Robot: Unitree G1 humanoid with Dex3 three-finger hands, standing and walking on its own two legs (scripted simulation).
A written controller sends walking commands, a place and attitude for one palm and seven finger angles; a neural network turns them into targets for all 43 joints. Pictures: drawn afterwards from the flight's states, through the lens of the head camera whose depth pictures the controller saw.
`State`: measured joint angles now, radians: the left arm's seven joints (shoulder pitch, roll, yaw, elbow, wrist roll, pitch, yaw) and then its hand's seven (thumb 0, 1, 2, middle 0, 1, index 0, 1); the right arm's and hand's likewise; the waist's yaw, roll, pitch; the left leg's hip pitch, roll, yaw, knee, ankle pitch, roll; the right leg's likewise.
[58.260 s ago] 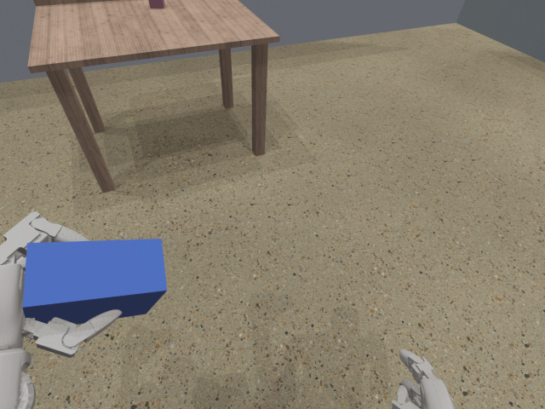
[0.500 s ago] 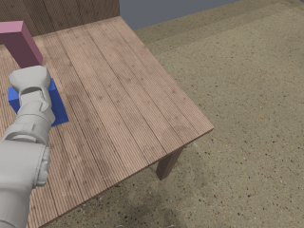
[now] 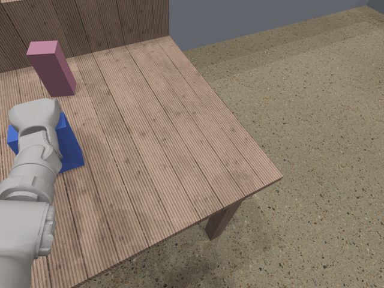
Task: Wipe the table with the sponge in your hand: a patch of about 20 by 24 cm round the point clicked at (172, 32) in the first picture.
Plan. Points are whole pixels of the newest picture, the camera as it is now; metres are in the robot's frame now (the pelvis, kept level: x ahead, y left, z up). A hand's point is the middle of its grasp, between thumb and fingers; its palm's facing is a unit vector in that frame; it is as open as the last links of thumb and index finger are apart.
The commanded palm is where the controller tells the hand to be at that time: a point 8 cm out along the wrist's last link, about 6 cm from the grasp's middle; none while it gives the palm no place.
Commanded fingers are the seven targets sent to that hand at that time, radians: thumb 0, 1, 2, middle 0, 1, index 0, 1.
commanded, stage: slide back across to the first lane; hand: left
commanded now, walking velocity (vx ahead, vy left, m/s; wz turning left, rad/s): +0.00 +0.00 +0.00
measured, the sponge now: (53, 152) +0.43 +0.32 -0.02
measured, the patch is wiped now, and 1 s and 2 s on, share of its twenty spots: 0.85 0.85 0.90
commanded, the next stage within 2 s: wipe back along the first lane in 0.14 s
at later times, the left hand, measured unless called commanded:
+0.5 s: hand (37, 146) +0.41 +0.33 +0.03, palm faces -0.12 -0.02 -0.99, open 10.4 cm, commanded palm +0.38 +0.31 +0.07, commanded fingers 0.00 0.10 1.30 -1.20 -1.60 -1.20 -1.60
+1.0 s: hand (38, 162) +0.37 +0.32 +0.03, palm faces -0.08 -0.02 -1.00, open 10.4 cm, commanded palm +0.33 +0.29 +0.06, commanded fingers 0.00 0.10 1.30 -1.20 -1.60 -1.20 -1.60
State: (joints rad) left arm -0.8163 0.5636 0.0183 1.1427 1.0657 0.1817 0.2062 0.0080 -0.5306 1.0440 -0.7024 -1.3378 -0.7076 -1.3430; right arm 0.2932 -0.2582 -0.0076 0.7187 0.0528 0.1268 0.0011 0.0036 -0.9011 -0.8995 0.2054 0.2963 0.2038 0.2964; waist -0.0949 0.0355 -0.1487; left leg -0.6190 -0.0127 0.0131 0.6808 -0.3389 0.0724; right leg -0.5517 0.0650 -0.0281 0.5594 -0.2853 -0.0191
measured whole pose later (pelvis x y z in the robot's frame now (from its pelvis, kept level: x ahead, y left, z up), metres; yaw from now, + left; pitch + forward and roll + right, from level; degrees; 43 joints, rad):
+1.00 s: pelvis +0.00 +0.00 +0.01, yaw +1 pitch +11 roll -3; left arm -0.50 0.48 -0.06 0.81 1.00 0.22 0.24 0.00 -0.50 1.04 -0.65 -1.39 -0.65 -1.40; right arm 0.21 -0.25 0.00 0.68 0.08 0.19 -0.01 0.01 -0.90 -0.90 0.20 0.30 0.20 0.30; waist -0.01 0.05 -0.14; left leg -0.49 -0.03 0.00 0.63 -0.33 0.07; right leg -0.43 0.05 -0.03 0.52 -0.29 -0.02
